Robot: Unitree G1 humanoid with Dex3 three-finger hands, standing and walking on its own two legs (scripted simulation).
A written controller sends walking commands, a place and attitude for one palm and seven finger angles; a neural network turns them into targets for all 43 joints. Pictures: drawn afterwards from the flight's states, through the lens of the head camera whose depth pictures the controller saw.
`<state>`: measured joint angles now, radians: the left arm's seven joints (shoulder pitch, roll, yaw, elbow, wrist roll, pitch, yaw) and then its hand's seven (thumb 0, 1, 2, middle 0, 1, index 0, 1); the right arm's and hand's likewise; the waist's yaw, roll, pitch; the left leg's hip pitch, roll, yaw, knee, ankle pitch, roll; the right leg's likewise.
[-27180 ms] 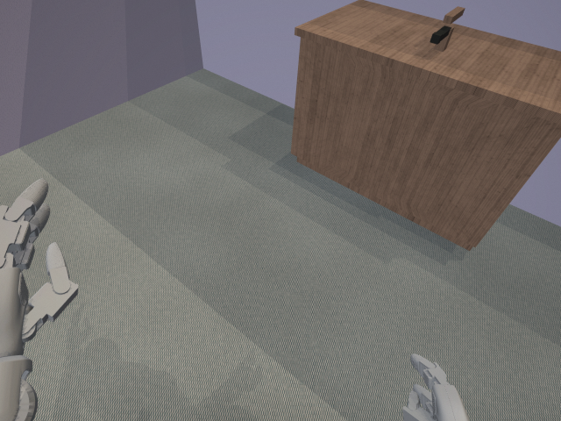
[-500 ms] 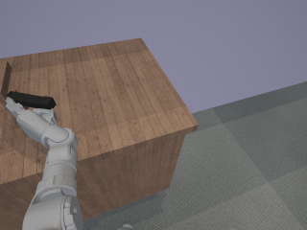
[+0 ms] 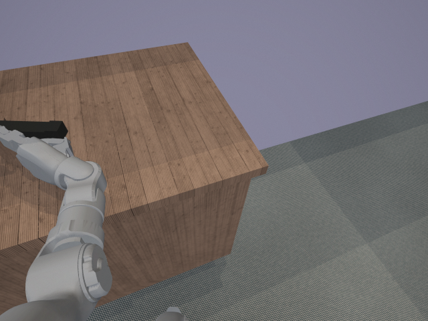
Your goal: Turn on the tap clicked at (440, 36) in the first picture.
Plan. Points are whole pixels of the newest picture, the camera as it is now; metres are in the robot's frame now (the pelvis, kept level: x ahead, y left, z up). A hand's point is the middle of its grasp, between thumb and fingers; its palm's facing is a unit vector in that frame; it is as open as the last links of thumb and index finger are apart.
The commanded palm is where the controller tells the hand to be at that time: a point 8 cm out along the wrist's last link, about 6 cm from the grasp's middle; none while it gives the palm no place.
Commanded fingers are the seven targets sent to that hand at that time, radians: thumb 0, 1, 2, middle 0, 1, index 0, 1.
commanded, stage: push the lever round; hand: left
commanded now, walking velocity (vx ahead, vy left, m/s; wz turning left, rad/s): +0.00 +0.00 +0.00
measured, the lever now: (56, 131) +0.46 +0.31 +0.10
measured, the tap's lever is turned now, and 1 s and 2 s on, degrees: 68 75 75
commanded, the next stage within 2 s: lift the hand up off the lever in 0.22 s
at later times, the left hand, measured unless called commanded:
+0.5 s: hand (71, 138) +0.45 +0.28 +0.09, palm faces +0.89 -0.45 -0.10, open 8.2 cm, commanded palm +0.41 +0.28 +0.10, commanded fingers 0.00 0.90 0.90 -0.15 -0.15 -0.15 -0.15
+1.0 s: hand (67, 136) +0.44 +0.28 +0.10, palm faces +0.88 -0.48 -0.07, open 8.1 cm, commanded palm +0.39 +0.29 +0.12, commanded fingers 0.00 0.90 0.90 -0.15 -0.15 -0.15 -0.15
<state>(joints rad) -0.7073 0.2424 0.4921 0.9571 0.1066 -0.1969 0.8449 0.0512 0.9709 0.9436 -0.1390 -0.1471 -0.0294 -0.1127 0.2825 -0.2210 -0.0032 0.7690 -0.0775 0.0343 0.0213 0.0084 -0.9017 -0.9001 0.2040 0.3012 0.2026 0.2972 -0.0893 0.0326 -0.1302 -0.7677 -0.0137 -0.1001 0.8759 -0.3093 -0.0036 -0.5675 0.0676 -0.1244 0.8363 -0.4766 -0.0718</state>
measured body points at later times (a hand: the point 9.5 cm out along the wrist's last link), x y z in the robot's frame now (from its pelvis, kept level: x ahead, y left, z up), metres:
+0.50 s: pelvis +0.00 -0.02 +0.00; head +0.05 -0.01 +0.45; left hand +0.39 +0.29 +0.10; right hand +0.04 -0.28 -0.13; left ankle +0.07 +0.12 -0.69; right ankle -0.04 -0.07 -0.69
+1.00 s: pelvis +0.02 -0.02 +0.01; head +0.05 -0.02 +0.46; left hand +0.39 +0.30 +0.11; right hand +0.08 -0.28 -0.12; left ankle +0.07 +0.12 -0.69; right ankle -0.04 -0.07 -0.69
